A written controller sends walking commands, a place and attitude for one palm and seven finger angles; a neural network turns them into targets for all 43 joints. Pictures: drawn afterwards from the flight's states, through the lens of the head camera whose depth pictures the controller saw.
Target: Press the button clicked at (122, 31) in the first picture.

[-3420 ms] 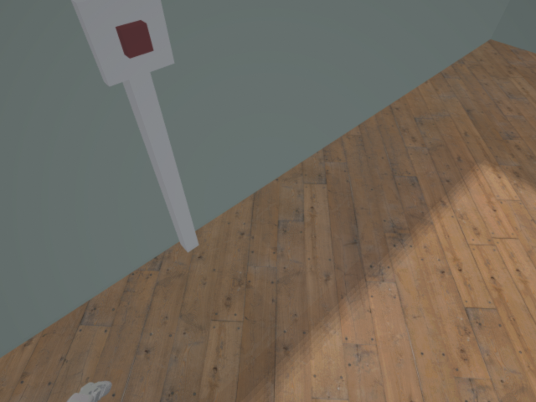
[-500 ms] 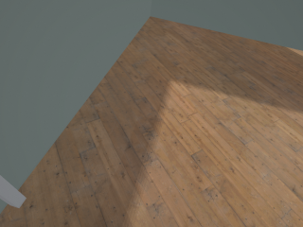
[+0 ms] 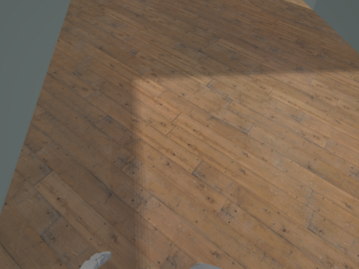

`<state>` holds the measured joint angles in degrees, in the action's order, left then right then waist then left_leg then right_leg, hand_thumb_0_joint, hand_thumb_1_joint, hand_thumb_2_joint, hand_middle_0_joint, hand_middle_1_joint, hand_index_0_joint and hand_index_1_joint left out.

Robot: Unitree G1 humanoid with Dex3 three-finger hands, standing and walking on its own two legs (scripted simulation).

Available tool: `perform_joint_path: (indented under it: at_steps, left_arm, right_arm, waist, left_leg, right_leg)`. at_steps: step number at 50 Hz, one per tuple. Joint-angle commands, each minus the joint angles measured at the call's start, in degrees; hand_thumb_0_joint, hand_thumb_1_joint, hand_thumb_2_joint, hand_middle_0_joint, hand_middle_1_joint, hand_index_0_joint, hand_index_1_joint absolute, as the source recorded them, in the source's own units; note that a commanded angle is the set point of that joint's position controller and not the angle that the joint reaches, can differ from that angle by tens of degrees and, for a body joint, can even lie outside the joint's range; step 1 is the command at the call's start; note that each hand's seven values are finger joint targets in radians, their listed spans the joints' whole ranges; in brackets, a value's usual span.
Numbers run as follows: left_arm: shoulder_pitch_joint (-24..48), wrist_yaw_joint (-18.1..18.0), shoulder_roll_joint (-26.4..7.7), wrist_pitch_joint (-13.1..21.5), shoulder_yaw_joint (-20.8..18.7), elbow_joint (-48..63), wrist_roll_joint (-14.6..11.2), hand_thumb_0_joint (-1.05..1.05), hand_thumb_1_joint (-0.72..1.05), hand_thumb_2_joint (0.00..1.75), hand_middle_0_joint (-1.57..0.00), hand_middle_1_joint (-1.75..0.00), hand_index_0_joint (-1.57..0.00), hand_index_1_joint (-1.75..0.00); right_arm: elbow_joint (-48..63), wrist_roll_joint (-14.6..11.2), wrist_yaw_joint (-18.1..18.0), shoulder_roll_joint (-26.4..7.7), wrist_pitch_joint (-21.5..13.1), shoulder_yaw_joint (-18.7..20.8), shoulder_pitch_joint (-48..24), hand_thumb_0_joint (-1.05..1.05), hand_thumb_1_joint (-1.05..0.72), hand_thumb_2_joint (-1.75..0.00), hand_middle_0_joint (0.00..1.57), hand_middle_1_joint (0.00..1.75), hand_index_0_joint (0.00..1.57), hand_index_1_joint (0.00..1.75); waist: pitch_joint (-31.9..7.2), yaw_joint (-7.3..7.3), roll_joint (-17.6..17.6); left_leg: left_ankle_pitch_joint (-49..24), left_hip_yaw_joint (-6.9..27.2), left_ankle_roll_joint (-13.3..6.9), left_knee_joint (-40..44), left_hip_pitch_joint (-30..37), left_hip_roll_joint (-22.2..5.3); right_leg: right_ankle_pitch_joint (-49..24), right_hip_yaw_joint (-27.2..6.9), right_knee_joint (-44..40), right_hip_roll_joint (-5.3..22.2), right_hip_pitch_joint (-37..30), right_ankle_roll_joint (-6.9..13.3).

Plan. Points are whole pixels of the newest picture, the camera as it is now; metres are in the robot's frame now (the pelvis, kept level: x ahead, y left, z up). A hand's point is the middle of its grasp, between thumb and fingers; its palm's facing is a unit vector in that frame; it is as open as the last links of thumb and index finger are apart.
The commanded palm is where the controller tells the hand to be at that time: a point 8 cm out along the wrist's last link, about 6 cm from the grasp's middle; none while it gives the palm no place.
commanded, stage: walk to a spot facing it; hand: left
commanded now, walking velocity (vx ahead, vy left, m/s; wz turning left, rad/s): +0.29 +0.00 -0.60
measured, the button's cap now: out of the picture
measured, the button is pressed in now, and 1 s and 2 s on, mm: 0 0 0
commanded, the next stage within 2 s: turn to face it in 0.94 s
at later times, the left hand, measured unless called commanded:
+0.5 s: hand (85, 210) +0.28 +0.26 -0.17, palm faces -0.18 -0.95 -0.26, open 7.4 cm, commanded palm none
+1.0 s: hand (151, 141) +0.49 +0.10 -0.13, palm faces -0.53 -0.79 -0.30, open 7.4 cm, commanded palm none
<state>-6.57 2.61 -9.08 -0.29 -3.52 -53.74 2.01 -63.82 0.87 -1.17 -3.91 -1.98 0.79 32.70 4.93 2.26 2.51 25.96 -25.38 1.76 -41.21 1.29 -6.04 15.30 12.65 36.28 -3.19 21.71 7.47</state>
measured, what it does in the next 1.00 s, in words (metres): walks ahead, turning right: left foot, then right foot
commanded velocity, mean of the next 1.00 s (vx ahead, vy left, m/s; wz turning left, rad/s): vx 0.06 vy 0.00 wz -0.60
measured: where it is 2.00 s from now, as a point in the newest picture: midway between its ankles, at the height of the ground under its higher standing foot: (169, 250)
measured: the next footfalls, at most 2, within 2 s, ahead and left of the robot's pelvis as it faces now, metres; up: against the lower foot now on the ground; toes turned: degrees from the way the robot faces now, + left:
left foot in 0.42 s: +0.37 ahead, +0.15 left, +0.00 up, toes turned -7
right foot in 0.84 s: +0.29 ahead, -0.12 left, +0.00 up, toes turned -39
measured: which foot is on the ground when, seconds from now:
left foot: down 0.00-0.00, up 0.02-0.40, down 0.42-0.84, up 0.86-1.00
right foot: down 0.00-0.42, up 0.44-0.82, down 0.84-1.00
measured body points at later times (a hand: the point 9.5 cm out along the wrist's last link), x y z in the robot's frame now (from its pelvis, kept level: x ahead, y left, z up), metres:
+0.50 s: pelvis +0.23 +0.05 +0.01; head +0.28 +0.05 +0.45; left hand +0.29 +0.31 -0.15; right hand +0.33 -0.21 -0.11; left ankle +0.33 +0.16 -0.71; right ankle +0.07 -0.03 -0.64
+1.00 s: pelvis +0.29 -0.01 +0.02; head +0.31 -0.07 +0.46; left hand +0.52 +0.14 -0.10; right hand +0.18 -0.26 -0.15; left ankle +0.34 +0.14 -0.63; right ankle +0.26 -0.09 -0.71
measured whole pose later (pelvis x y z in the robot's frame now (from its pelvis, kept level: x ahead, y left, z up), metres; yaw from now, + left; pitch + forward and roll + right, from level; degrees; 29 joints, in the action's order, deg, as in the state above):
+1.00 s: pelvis +0.29 -0.01 +0.02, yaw -36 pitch +1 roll +2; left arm -9.3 -0.1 -10.7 -0.9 -3.9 -49.7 0.9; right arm -53.0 1.4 -0.7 -14.8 3.3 4.4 11.5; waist 5.6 0.6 -3.2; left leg 25.3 -4.6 5.3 -67.0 -27.9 -7.1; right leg 16.3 3.2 35.1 0.4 20.3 3.1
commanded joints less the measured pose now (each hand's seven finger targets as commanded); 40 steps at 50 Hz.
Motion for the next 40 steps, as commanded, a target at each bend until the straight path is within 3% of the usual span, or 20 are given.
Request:
perform_joint_path:
  at_steps: [1,2,3,4,6,8,12,16,18,19,20,21,22,23,24,28,30,33,38,40]
  left_arm:
    - [-20.7,-3.1,-17.6,1.9,-4.3,-1.8,-2.1,0.00,0.90,0.90,-0.20,-0.30,-0.20,-0.30]
    - [-16.7,-3.2,-15.3,2.3,-3.8,-0.7,-2.1,0.00,0.90,0.90,-0.20,-0.30,-0.20,-0.30]
    - [-14.1,-3.3,-13.8,2.9,-3.3,-0.3,-1.9,0.00,0.90,0.90,-0.20,-0.30,-0.20,-0.30]
    - [-11.2,-3.5,-11.2,3.3,-2.7,0.2,-1.8,0.00,0.90,0.90,-0.20,-0.30,-0.20,-0.30]
    - [-9.4,-3.5,-9.2,4.1,-2.1,0.7,-0.9,0.00,0.90,0.90,-0.20,-0.30,-0.20,-0.30]
    - [-9.2,-3.0,-10.0,4.6,-2.1,0.6,-0.7,0.00,0.90,0.90,-0.20,-0.30,-0.20,-0.30]
    - [-12.7,-2.5,-10.0,4.7,-2.2,-0.4,-0.8,0.00,0.90,0.90,-0.20,-0.30,-0.20,-0.30]
    - [-14.0,-3.1,-12.3,3.8,-2.9,0.7,-0.7,0.00,0.90,0.90,-0.20,-0.30,-0.20,-0.30]
    - [-14.8,-3.3,-13.4,3.2,-3.1,1.1,-1.0,0.00,0.90,0.90,-0.20,-0.30,-0.20,-0.30]
    - [-14.2,-3.6,-13.5,2.9,-3.1,1.3,-1.0,0.00,0.90,0.90,-0.20,-0.30,-0.20,-0.30]
    - [-13.0,-3.8,-13.2,2.8,-3.1,2.0,-1.8,0.00,0.90,0.90,-0.20,-0.30,-0.20,-0.30]
    - [-13.6,-3.5,-10.6,2.9,-2.7,2.9,-2.9,0.00,0.90,0.90,-0.20,-0.30,-0.20,-0.30]
    - [-16.6,-3.2,-8.5,3.3,-1.9,2.9,-2.9,0.00,0.90,0.90,-0.20,-0.30,-0.20,-0.30]
    - [-16.7,-3.7,-10.5,2.4,-2.3,2.6,-2.2,0.00,0.90,0.90,-0.20,-0.30,-0.20,-0.30]
    - [-15.1,-3.7,-9.2,1.7,-2.3,2.6,-2.2,0.00,0.90,0.90,-0.20,-0.30,-0.20,-0.30]
    - [-11.1,-1.2,-6.8,-1.3,-2.6,4.5,-1.0,0.00,0.90,0.90,-0.20,-0.30,-0.20,-0.30]
    - [-12.0,-0.9,-5.7,-2.4,-2.7,4.8,-1.3,0.00,0.90,0.90,-0.20,-0.30,-0.20,-0.30]
    - [-8.5,-0.6,-5.2,-3.0,-2.9,6.3,-1.1,0.00,0.90,0.90,-0.20,-0.30,-0.20,-0.30]
    - [-5.5,-0.7,-5.5,-1.7,-2.7,8.1,-0.6,0.00,0.90,0.90,-0.20,-0.30,-0.20,-0.30]
    - [-8.7,-1.0,-6.9,-0.8,-3.0,7.4,-0.6,0.00,0.90,0.90,-0.20,-0.30,-0.20,-0.30]
  right_arm:
    - [12.1,-1.1,-0.6,-10.8,-2.4,3.0,-12.8,0.00,-0.90,-0.90,0.20,0.30,0.20,0.30]
    - [13.3,-0.3,-0.1,-10.4,-2.2,3.6,-15.3,0.00,-0.90,-0.90,0.20,0.30,0.20,0.30]
    - [13.0,-0.2,0.0,-9.4,-1.8,3.1,-12.4,0.00,-0.90,-0.90,0.20,0.30,0.20,0.30]
    - [11.8,0.1,0.0,-9.8,-1.1,3.4,-13.3,0.00,-0.90,-0.90,0.20,0.30,0.20,0.30]
    - [11.5,0.5,0.1,-8.6,0.2,3.2,-12.5,0.00,-0.90,-0.90,0.20,0.30,0.20,0.30]
    - [11.7,0.5,0.4,-8.2,0.8,3.1,-13.0,0.00,-0.90,-0.90,0.20,0.30,0.20,0.30]
    - [14.9,0.5,1.4,-9.2,0.0,2.8,-21.7,0.00,-0.90,-0.90,0.20,0.30,0.20,0.30]
    - [17.5,0.3,1.4,-10.3,-0.8,2.1,-28.2,0.00,-0.90,-0.90,0.20,0.30,0.20,0.30]
    - [17.6,0.1,0.8,-11.9,-1.1,2.3,-27.7,0.00,-0.90,-0.90,0.20,0.30,0.20,0.30]
    - [16.2,0.1,0.3,-13.3,-1.3,2.6,-23.5,0.00,-0.90,-0.90,0.20,0.30,0.20,0.30]
    - [14.4,0.6,-0.2,-16.2,-1.3,3.3,-17.1,0.00,-0.90,-0.90,0.20,0.30,0.20,0.30]
    - [13.3,1.1,-0.5,-22.3,-1.5,4.8,-10.0,0.00,-0.90,-0.90,0.20,0.30,0.20,0.30]
    - [12.1,0.5,-0.4,-24.5,-1.1,4.8,-6.0,0.00,-0.90,-0.90,0.20,0.30,0.20,0.30]
    - [12.9,-0.1,0.1,-21.8,-0.4,3.8,-8.0,0.00,-0.90,-0.90,0.20,0.30,0.20,0.30]
    - [13.8,0.1,-0.3,-20.1,-0.8,3.4,-13.2,0.00,-0.90,-0.90,0.20,0.30,0.20,0.30]
    - [15.2,0.7,-0.3,-15.1,-0.1,2.3,-23.4,0.00,-0.90,-0.90,0.20,0.30,0.20,0.30]
    - [15.3,0.7,-0.1,-16.2,0.2,3.0,-25.2,0.00,-0.90,-0.90,0.20,0.30,0.20,0.30]
    - [15.0,0.7,0.1,-17.0,0.6,4.0,-23.9,0.00,-0.90,-0.90,0.20,0.30,0.20,0.30]
    - [14.8,0.9,0.5,-18.9,1.2,5.7,-22.0,0.00,-0.90,-0.90,0.20,0.30,0.20,0.30]
    - [14.7,0.9,0.7,-18.7,1.6,5.9,-21.3,0.00,-0.90,-0.90,0.20,0.30,0.20,0.30]
  waist:
    - [-14.8,-10.47,-1.7]
    - [-5.5,-8.62,-6.2]
    - [-7.4,-4.92,-1.9]
    - [-3.5,-3.30,-4.3]
    - [0.1,-0.31,-4.4]
    - [0.1,0.51,-0.8]
    - [-0.5,-2.11,6.6]
    - [-4.2,-4.44,7.9]
    - [-7.1,-4.22,7.8]
    - [-9.7,-2.18,6.5]
    - [-13.9,1.04,3.5]
    - [-21.1,3.56,-9.4]
    - [-26.8,3.38,-18.1]
    - [-22.8,2.31,-10.2]
    - [-18.5,0.71,-14.9]
    - [-3.2,-3.47,-15.1]
    - [-3.2,-4.74,-16.0]
    - [-2.5,-3.31,-16.0]
    - [-5.4,-1.88,-13.8]
    - [-7.6,-3.79,-10.0]
  left_leg:
    - [5.1,21.6,0.7,-49.3,-41.9,0.2]
    - [-1.7,24.6,0.7,-45.9,-43.8,-1.7]
    - [-4.8,25.3,1.5,-42.7,-43.0,-3.6]
    - [-6.6,25.4,1.6,-39.4,-39.4,-4.7]
    - [-6.7,24.4,2.1,-33.2,-33.9,-4.8]
    - [-8.6,22.9,3.1,-27.4,-33.5,-4.2]
    - [-14.8,20.8,3.6,-14.8,-35.2,-2.5]
    - [-15.3,17.8,3.0,0.6,-31.2,1.6]
    - [-16.1,16.4,2.3,7.3,-24.8,4.2]
    - [-19.5,16.5,1.9,12.7,-17.5,4.4]
    - [-32.5,18.5,0.6,15.8,-3.4,0.5]
    - [-57.0,32.8,-5.4,11.4,14.0,-14.8]
    - [-81.3,42.3,-12.7,9.2,19.7,-27.8]
    - [-76.0,36.9,-13.6,10.6,13.8,-26.9]
    - [-69.0,34.7,-12.2,13.1,9.0,-25.8]
    - [-36.9,20.5,-6.4,21.4,-17.3,-15.5]
    - [-27.7,16.3,-6.0,22.9,-19.7,-15.0]
    - [-19.4,14.5,-6.6,24.6,-18.7,-15.4]
    - [-23.1,13.1,-6.2,17.8,-12.4,-17.6]
    - [-24.5,10.5,-3.1,8.1,-13.1,-16.0]
  right_leg:
    - [-28.4,-43.6,-14.4,26.9,-37.7,15.3]
    - [-33.6,-35.0,-15.4,23.7,-29.7,7.3]
    - [-31.7,-34.2,-15.7,22.3,-26.9,4.0]
    - [-28.3,-30.6,-17.7,20.0,-18.0,1.2]
    - [-26.5,-24.3,-19.4,16.7,-5.7,4.2]
    - [-28.8,-20.9,-19.2,13.3,-4.0,4.0]
    - [-34.5,-20.1,-16.1,9.2,-8.2,2.3]
    - [-44.8,-21.9,-10.2,8.7,-17.0,0.3]
    - [-50.7,-23.8,-5.6,9.1,-19.5,-0.5]
    - [-50.1,-24.2,-0.7,8.9,-18.3,-1.8]
    - [-43.3,-23.2,7.4,7.5,-11.0,-4.0]
    - [-13.9,-17.6,22.0,1.0,3.4,-7.3]
    - [23.5,-16.0,40.1,-0.8,10.2,-8.6]
    - [21.8,-17.5,44.2,2.9,9.8,-9.0]
    - [18.5,-17.6,45.7,4.3,13.0,-10.0]
    - [10.4,-11.2,36.4,7.5,6.3,-10.7]
    - [8.5,-9.2,30.3,8.1,4.6,-10.7]
    - [5.5,-7.6,21.9,8.6,4.9,-11.2]
    - [3.6,-6.1,7.5,7.6,0.9,-10.4]
    - [-1.6,-4.9,-2.0,5.7,-6.7,-9.3]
